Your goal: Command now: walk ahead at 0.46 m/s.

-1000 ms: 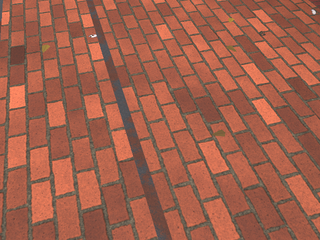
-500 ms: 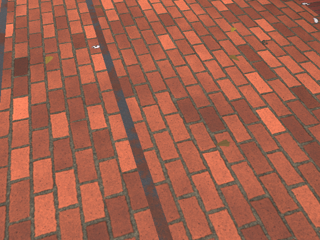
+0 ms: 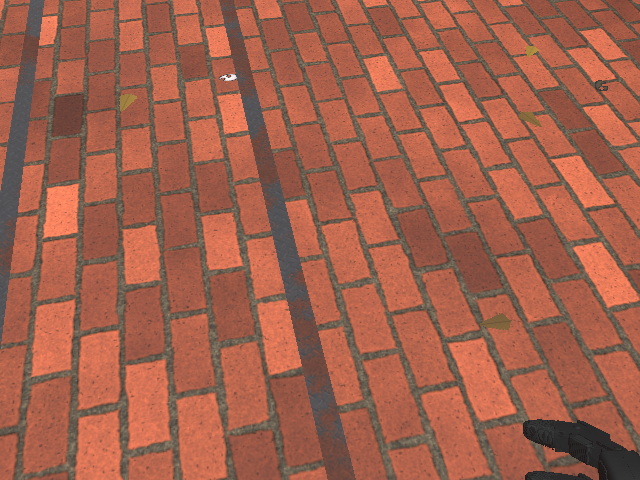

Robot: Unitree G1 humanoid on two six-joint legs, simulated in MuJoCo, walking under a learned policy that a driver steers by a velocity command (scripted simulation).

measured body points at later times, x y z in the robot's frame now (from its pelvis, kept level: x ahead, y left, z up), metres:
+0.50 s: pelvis +0.25 +0.02 +0.03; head +0.26 +0.02 +0.48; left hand +0.44 +0.27 -0.08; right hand +0.23 -0.23 -0.11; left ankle +0.17 +0.12 -0.72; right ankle +0.46 -0.14 -0.66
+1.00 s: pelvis +0.53 -0.02 +0.03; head +0.55 -0.01 +0.48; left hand +0.48 +0.24 -0.12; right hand +0.75 -0.24 -0.09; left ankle +0.68 +0.17 -0.65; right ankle +0.47 -0.13 -0.72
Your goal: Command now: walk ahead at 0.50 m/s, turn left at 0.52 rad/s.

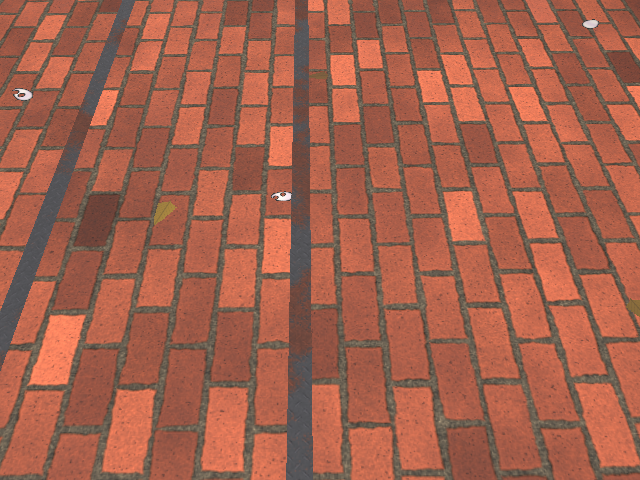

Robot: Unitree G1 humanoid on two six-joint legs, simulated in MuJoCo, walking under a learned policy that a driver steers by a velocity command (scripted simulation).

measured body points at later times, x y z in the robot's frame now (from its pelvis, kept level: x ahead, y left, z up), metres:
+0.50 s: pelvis +0.28 +0.06 +0.00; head +0.31 +0.09 +0.45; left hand +0.42 +0.37 -0.09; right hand +0.41 -0.20 -0.11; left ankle +0.23 +0.12 -0.74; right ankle +0.51 -0.08 -0.68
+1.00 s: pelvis +0.56 +0.10 +0.01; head +0.59 +0.10 +0.45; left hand +0.46 +0.35 -0.12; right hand +0.83 -0.06 -0.09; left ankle +0.63 +0.32 -0.68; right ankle +0.56 -0.01 -0.74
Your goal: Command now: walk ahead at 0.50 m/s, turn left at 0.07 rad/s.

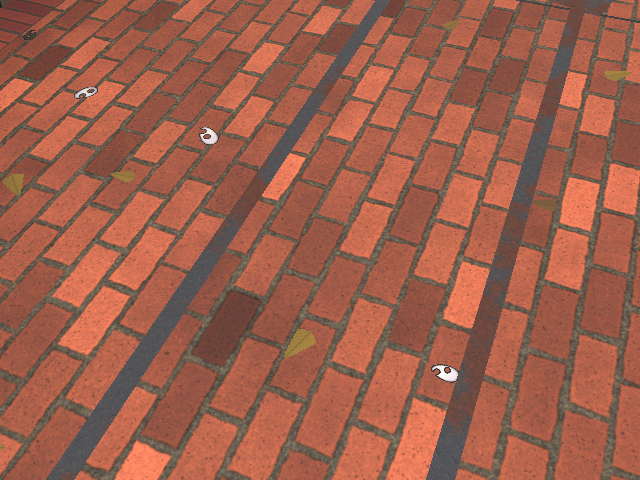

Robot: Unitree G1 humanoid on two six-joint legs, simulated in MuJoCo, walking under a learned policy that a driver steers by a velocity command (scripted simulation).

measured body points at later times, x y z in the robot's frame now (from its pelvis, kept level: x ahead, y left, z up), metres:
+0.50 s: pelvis +0.27 +0.06 +0.00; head +0.29 +0.06 +0.45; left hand +0.45 +0.31 -0.11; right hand +0.28 -0.23 -0.12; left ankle +0.24 +0.15 -0.75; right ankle +0.37 -0.13 -0.67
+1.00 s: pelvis +0.53 -0.06 +0.00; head +0.56 -0.08 +0.45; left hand +0.71 +0.17 -0.11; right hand +0.60 -0.38 -0.09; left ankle +0.71 +0.08 -0.68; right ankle +0.49 -0.12 -0.75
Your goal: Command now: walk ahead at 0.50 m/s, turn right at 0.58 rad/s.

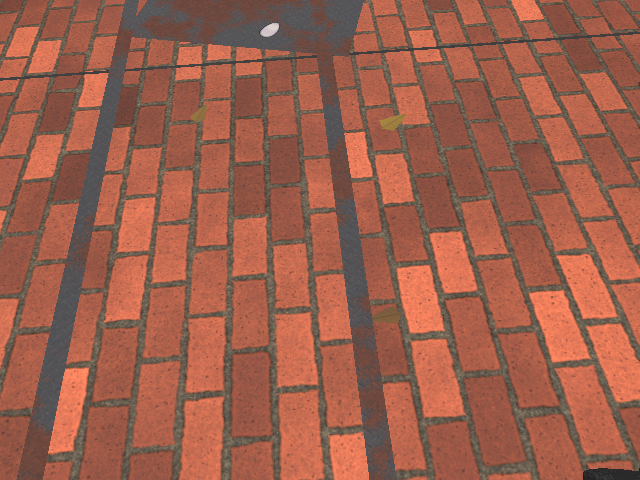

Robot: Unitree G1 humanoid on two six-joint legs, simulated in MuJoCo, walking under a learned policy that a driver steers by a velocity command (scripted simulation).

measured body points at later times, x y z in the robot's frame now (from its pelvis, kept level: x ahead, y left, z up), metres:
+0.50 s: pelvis +0.20 +0.05 -0.01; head +0.24 +0.05 +0.44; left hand +0.39 +0.29 -0.12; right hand +0.29 -0.22 -0.13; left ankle +0.27 +0.15 -0.75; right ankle +0.22 -0.10 -0.73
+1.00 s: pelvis +0.26 +0.02 -0.01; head +0.26 +0.02 +0.44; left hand +0.42 +0.25 -0.13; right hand +0.32 -0.25 -0.14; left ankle +0.27 +0.15 -0.75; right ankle +0.23 -0.10 -0.75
